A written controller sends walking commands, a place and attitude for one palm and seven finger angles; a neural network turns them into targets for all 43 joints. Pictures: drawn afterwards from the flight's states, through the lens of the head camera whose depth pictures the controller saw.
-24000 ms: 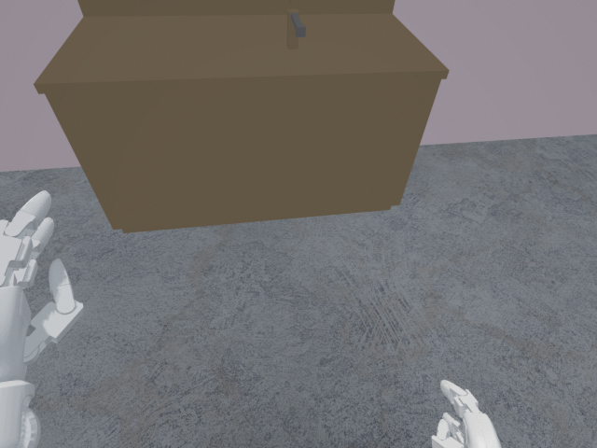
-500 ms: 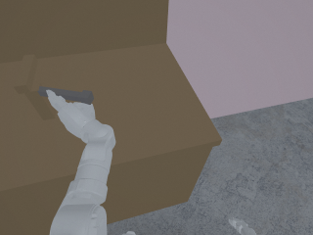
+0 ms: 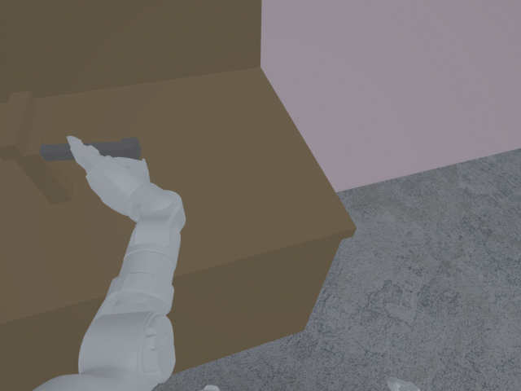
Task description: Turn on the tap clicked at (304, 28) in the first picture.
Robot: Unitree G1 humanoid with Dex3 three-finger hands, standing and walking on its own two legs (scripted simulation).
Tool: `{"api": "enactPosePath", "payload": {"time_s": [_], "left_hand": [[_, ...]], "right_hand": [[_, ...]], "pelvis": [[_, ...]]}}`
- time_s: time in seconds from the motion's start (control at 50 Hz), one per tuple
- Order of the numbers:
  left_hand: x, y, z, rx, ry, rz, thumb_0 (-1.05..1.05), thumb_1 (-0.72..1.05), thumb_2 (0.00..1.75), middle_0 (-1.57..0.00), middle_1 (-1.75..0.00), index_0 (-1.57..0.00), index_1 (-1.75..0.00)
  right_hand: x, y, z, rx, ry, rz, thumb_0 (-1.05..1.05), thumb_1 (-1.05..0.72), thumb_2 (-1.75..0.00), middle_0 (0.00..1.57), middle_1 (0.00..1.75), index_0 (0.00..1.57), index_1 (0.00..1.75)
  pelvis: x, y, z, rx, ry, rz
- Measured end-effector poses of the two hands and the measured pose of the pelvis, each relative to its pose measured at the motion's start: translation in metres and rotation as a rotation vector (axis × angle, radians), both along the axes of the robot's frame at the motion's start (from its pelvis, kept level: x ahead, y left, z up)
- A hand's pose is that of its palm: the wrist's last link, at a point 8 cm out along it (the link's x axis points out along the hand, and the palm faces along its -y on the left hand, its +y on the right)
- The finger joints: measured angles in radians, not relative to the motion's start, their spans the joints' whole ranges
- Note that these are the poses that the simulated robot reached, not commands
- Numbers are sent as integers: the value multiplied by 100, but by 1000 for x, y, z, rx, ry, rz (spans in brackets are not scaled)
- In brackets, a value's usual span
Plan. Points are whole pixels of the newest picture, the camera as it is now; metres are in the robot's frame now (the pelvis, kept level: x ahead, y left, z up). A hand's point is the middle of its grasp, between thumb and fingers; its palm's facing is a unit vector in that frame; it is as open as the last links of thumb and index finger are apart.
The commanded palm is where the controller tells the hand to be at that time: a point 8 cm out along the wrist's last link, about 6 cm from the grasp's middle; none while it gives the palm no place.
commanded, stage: lift the hand up off the lever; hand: left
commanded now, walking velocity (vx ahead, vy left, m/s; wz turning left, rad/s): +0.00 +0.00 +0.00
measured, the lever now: (130, 149) +0.47 +0.23 +0.11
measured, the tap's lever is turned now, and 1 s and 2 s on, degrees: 77 79 79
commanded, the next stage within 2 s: none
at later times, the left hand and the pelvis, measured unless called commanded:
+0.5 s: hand (140, 160) +0.43 +0.20 +0.12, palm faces +0.81 -0.58 -0.07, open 7.8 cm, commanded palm +0.37 +0.21 +0.13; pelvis +0.01 +0.01 +0.01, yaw -1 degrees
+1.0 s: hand (132, 156) +0.42 +0.20 +0.14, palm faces +0.81 -0.58 -0.06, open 7.8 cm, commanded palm +0.37 +0.21 +0.15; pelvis +0.01 +0.01 +0.01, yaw +0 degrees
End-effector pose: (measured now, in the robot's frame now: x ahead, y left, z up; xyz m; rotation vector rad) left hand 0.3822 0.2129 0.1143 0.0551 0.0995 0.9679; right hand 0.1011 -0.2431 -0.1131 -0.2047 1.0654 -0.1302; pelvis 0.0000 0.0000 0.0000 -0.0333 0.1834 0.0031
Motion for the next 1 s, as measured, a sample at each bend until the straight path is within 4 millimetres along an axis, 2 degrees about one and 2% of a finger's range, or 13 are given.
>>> {"api": "enactPosePath", "payload": {"time_s": [0.24,0.36,0.72,0.84,1.0], "left_hand": [[3,-1,2,-16,-6,-5,2,93,91,-15,-15,-14,-14],[1,0,8,-18,-9,-11,2,92,90,-15,-15,-14,-14],[-16,3,23,-29,-14,-21,1,90,90,-15,-15,-15,-15],[-15,7,30,-23,-8,-19,1,90,90,-15,-15,-15,-15],[-15,6,34,-35,-12,-20,1,90,90,-14,-15,-15,-15]], "right_hand": [[-11,2,-1,17,28,-25,1,-90,-90,20,30,20,30],[-2,5,4,20,1,-18,1,-90,-90,20,30,20,30],[45,18,23,26,-111,47,1,-90,-90,20,30,20,30],[48,22,25,28,-118,53,1,-90,-90,20,30,20,30],[38,21,23,28,-100,44,1,-90,-90,20,30,20,30]], "pelvis": [[6,3,2,1,-4,-12],[9,4,5,2,-17,-12],[9,7,12,3,-60,-3],[6,7,13,3,-67,2],[5,6,15,4,-69,-2]]}}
